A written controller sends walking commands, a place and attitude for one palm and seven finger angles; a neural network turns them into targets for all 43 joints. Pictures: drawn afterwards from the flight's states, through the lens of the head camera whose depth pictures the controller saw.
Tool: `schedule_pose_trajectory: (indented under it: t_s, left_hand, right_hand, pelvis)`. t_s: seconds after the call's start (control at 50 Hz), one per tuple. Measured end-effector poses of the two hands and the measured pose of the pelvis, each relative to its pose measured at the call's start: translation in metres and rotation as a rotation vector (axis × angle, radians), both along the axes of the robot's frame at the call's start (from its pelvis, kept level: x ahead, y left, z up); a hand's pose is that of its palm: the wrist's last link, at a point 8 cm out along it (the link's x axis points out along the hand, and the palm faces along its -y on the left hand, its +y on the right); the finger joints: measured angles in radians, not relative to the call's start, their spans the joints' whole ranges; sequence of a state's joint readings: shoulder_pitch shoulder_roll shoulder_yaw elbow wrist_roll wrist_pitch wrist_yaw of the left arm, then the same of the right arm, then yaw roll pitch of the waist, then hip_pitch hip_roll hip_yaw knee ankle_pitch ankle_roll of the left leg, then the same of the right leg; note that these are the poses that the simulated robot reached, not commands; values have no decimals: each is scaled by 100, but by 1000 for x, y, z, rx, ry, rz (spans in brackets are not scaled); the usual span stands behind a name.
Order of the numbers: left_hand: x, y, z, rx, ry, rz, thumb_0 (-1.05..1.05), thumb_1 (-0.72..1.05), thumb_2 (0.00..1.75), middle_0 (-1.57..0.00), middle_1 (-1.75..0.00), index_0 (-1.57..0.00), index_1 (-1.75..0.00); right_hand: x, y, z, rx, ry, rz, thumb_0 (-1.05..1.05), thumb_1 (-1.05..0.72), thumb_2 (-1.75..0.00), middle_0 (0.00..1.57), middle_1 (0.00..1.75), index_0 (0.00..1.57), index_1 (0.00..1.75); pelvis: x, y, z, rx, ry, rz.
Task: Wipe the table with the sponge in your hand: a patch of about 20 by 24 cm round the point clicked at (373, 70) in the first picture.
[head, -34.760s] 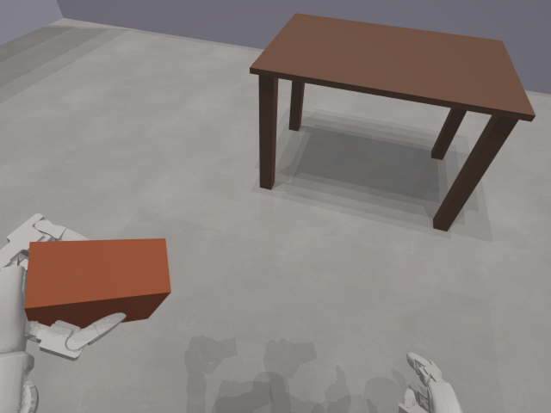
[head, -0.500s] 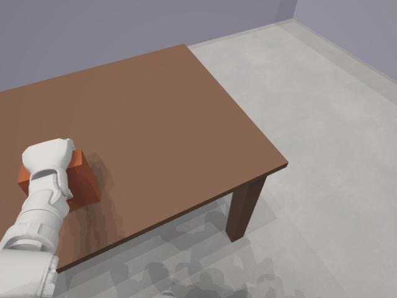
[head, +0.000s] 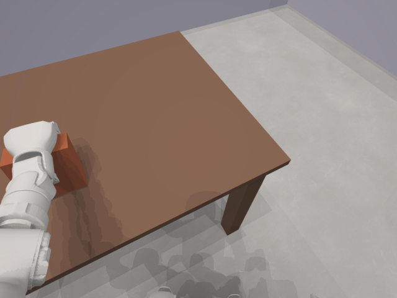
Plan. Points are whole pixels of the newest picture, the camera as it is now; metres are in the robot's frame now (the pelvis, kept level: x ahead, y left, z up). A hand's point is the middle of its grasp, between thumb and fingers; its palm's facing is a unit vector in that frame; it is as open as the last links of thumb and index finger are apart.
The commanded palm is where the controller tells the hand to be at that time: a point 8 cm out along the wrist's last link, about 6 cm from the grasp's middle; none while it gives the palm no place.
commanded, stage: wipe forward along the middle lane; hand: left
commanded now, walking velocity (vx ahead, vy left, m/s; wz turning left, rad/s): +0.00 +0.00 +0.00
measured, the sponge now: (52, 174) +0.38 +0.35 -0.03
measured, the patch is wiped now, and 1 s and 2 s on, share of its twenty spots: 0.95 0.95 0.95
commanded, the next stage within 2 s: slide back across to the first lane in 0.22 s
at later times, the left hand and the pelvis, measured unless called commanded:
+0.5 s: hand (40, 147) +0.43 +0.37 +0.02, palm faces -0.14 -0.02 -0.99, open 10.3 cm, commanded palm +0.41 +0.36 +0.07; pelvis +0.00 +0.03 +0.00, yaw -1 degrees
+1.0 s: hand (13, 152) +0.41 +0.42 +0.02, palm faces -0.13 -0.05 -0.99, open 10.4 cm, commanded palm +0.38 +0.41 +0.07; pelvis +0.03 +0.03 +0.01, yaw -1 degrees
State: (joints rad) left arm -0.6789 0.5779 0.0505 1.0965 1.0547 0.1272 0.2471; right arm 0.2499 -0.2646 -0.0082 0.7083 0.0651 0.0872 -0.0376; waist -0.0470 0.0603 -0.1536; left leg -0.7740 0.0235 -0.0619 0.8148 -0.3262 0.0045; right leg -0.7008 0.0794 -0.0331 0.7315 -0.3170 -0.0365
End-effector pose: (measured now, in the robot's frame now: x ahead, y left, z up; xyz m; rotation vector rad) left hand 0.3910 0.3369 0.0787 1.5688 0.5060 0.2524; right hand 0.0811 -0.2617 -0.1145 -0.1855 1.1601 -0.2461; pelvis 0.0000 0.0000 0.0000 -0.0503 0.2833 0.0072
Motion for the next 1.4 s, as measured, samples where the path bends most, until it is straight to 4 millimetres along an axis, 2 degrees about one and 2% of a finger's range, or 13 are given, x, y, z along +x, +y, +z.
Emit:
schedule_pose_trajectory:
  t_s: [0.12, 0.32, 0.44, 0.54, 0.78, 0.94, 1.14, 1.4]
  left_hand:
    - [12, 7, -1, 8, 5, -11, 1, -57, 107, -75, -127, -76, -130]
    - [27, 15, -2, 15, 1, -18, 1, -58, 107, -76, -127, -76, -130]
    - [27, 18, -4, 2, -18, -15, 1, -57, 107, -75, -127, -76, -131]
    - [26, 23, -2, -19, -31, -4, 1, -57, 107, -74, -129, -75, -132]
    - [22, 51, 5, -36, -26, 35, 1, -55, 107, -72, -132, -72, -135]
    - [12, 68, 4, -33, -29, 33, 1, -55, 107, -70, -133, -71, -136]
    - [1, 82, 2, -37, -31, 44, 1, -54, 107, -70, -133, -71, -137]
    - [-22, 80, 0, -17, -60, 32, 0, -53, 107, -67, -136, -68, -139]
  right_hand:
    - [-4, 5, 1, -12, 21, -3, 0, -90, -90, 20, 30, 20, 30]
    - [-25, 16, -3, -12, 88, -24, 0, -90, -90, 20, 30, 20, 30]
    - [-36, 25, -4, 5, 113, -44, 0, -90, -90, 20, 30, 20, 30]
    - [-36, 29, -2, 12, 111, -47, 0, -90, -90, 21, 30, 20, 30]
    - [-14, 23, 13, -15, 76, -37, 0, -90, -90, 21, 30, 20, 30]
    - [10, 20, 18, -29, 65, -17, 0, -90, -90, 20, 30, 20, 30]
    - [42, 29, 18, -12, 33, 19, 0, -90, -90, 20, 30, 20, 30]
    - [57, 44, 20, 16, -8, 30, 0, -90, -90, 20, 30, 20, 30]
  pelvis:
    - [1, 8, -1, -6, 17, 0]
    - [3, 20, -4, -14, 41, -4]
    - [4, 25, -4, -16, 39, -11]
    - [5, 27, -1, -14, 26, -11]
    - [17, 30, 5, -15, 7, -17]
    - [29, 33, 7, -19, 0, -8]
    - [36, 36, 8, -22, -6, -1]
    - [38, 43, 10, -26, -27, 2]
